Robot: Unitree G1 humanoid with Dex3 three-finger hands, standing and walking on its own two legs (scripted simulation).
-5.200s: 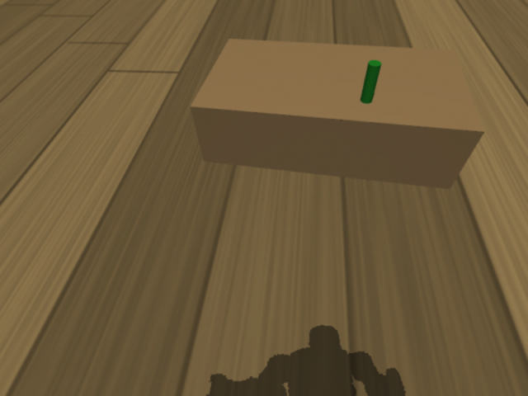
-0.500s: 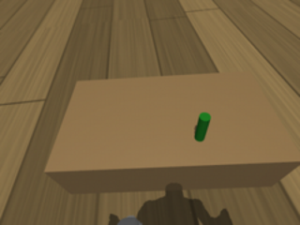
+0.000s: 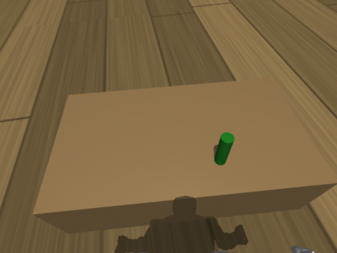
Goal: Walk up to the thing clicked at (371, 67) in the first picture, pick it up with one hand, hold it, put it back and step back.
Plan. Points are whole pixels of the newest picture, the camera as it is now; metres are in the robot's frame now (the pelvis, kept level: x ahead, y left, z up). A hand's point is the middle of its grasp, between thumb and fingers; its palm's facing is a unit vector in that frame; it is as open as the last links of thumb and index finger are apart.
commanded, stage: walk up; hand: right
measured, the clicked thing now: (223, 149) +0.55 -0.21 -0.31
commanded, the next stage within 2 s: stand in 1.18 s
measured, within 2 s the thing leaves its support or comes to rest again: neither
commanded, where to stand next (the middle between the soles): +0.08 -0.02 m, yaw +2 degrees
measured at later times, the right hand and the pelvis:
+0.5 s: hand out of the picture +0.11 -0.27 -0.13, palm faces -0.02 +0.93 -0.36, open 7.4 cm; pelvis +0.02 -0.01 +0.02, yaw +0 degrees
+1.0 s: hand out of the picture +0.12 -0.26 -0.13, palm faces -0.02 +0.94 -0.34, open 7.4 cm; pelvis +0.03 +0.00 +0.03, yaw +0 degrees
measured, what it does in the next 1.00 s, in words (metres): stands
